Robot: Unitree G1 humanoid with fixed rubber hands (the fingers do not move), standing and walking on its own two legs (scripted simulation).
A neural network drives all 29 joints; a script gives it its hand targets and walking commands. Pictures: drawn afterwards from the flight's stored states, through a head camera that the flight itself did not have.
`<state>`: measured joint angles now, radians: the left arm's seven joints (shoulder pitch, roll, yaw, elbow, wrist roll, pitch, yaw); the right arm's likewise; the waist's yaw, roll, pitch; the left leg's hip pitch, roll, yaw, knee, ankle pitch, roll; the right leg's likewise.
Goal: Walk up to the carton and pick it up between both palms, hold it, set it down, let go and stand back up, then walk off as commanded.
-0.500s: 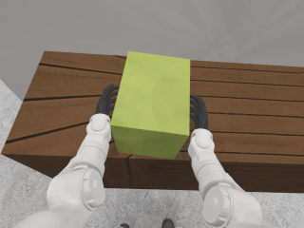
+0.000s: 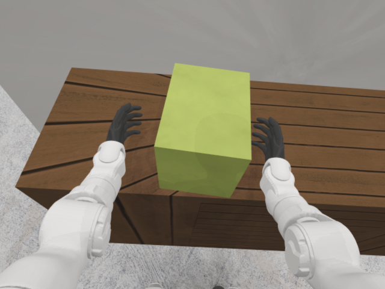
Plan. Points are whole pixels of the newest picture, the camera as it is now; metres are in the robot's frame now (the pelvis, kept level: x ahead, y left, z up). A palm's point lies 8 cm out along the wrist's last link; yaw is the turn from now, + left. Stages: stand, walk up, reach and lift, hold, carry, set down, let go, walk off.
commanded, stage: set down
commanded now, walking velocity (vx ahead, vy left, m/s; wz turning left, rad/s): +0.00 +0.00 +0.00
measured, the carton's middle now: (203, 132) +0.46 -0.01 +0.01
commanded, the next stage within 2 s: none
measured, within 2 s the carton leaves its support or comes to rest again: neither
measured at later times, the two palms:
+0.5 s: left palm (115, 168) +0.35 +0.18 +0.02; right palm (279, 184) +0.32 -0.17 +0.02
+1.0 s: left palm (96, 208) +0.26 +0.19 +0.03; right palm (295, 221) +0.25 -0.18 +0.03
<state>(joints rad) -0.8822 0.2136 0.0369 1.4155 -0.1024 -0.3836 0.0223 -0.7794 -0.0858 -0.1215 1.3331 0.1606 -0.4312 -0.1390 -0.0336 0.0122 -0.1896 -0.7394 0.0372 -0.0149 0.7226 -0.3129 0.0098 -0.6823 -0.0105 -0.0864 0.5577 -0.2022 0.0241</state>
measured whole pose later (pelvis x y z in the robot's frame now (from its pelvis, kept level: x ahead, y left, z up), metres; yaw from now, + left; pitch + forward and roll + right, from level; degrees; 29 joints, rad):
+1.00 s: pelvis +0.02 -0.02 +0.03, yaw -1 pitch -4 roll -2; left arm 0.05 0.22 0.00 0.31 -0.16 -0.05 -0.06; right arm 0.10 -0.01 0.07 0.41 0.15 -0.23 -0.20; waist 0.03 -0.02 0.05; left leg -0.12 0.05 0.03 0.46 -0.27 -0.01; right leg -0.11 0.01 -0.04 0.36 -0.18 0.00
